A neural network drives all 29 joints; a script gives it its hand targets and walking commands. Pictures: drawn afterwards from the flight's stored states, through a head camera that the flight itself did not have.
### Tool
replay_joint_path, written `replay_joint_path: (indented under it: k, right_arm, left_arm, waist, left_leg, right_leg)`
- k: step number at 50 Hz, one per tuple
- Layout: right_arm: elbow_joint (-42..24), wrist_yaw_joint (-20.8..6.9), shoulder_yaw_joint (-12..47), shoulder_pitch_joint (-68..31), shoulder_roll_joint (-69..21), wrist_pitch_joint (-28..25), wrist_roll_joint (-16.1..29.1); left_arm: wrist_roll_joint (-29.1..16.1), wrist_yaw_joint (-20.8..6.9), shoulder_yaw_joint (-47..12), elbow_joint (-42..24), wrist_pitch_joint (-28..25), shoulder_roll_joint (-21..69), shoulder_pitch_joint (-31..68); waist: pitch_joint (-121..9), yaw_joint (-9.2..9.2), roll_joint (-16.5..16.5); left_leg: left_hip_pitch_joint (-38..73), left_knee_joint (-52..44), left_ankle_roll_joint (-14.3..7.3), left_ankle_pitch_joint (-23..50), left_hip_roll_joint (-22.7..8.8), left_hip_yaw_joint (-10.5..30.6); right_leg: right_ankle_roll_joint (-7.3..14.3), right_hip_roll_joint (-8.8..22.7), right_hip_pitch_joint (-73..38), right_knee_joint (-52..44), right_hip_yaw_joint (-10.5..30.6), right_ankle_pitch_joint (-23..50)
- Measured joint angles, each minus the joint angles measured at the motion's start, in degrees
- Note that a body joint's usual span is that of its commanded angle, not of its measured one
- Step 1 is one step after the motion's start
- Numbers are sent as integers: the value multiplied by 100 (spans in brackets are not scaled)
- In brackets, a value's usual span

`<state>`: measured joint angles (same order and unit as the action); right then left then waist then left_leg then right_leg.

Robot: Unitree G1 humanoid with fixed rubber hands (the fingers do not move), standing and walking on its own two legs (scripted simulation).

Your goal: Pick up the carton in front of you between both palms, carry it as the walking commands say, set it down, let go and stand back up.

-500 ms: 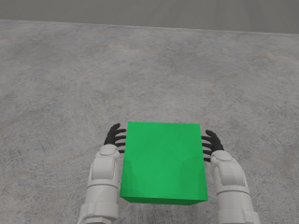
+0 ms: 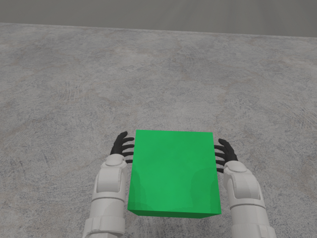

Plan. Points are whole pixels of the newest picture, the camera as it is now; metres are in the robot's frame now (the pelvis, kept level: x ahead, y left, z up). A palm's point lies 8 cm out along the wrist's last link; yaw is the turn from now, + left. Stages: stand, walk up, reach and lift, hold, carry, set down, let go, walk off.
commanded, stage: carry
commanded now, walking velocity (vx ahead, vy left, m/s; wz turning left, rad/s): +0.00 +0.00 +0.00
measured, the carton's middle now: (171, 178) +0.31 +0.00 -0.06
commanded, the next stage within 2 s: hold in 0.54 s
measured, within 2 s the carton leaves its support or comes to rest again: neither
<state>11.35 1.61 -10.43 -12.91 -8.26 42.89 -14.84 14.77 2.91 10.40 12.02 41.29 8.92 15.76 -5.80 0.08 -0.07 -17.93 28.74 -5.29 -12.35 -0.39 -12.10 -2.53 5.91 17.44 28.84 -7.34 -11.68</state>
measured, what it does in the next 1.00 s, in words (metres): stands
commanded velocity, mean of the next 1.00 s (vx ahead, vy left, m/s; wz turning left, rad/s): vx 0.00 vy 0.00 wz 0.00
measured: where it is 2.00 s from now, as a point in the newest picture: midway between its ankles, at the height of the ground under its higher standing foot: outside the picture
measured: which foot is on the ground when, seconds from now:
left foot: down 0.00-1.00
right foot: down 0.00-1.00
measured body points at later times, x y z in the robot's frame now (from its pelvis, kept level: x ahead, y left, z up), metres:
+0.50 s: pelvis +0.00 -0.01 +0.00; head -0.03 +0.00 +0.45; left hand +0.31 +0.14 +0.04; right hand +0.30 -0.16 +0.03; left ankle +0.04 +0.06 -0.73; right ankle +0.03 -0.15 -0.73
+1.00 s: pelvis -0.01 -0.04 -0.01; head -0.03 -0.04 +0.44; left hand +0.31 +0.15 +0.03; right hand +0.34 -0.15 +0.02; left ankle +0.04 +0.06 -0.73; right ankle +0.04 -0.15 -0.73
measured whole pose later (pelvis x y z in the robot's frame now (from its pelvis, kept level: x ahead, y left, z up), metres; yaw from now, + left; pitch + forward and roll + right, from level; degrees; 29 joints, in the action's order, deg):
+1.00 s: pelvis -0.01 -0.04 -0.01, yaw +10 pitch -7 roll +0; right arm 30.6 0.9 -29.8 -28.1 -13.2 33.0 -26.9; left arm 26.1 -1.7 26.3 31.9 31.3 11.7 30.0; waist 3.8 -1.1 0.6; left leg -12.7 32.5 -3.0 -12.5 1.4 -2.3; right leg 0.7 -1.4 9.5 33.0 0.7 -16.2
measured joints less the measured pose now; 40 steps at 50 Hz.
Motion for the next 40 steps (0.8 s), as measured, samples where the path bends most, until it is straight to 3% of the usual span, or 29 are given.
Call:
replay_joint_path:
  k: [28,33,38,40]
  right_arm:
    - [-129,34,9,-5,-1,23,40]
    - [-52,-199,-147,67,11,-107,-87]
    - [306,-299,-224,-59,-12,-207,-109]
    - [528,-260,-363,-248,-54,-238,-183]
  left_arm:
    - [-37,23,-37,-59,-65,-5,-23]
    - [77,-124,60,237,-175,35,125]
    - [205,-76,201,405,-177,49,184]
    - [274,-180,378,572,-229,77,297]
  waist:
    - [71,-18,-23]
    - [606,-175,49]
    - [683,-63,142]
    - [691,-24,156]
  left_leg:
    - [-115,28,43,36,-70,-7]
    - [634,-387,66,236,97,355]
    - [1025,-526,116,303,198,637]
    - [1104,-492,136,286,222,720]
  right_leg:
    - [71,-64,122,17,4,31]
    - [267,-461,-732,-386,716,52]
    - [240,-538,-1186,-458,833,-35]
    - [186,-558,-1286,-416,841,-72]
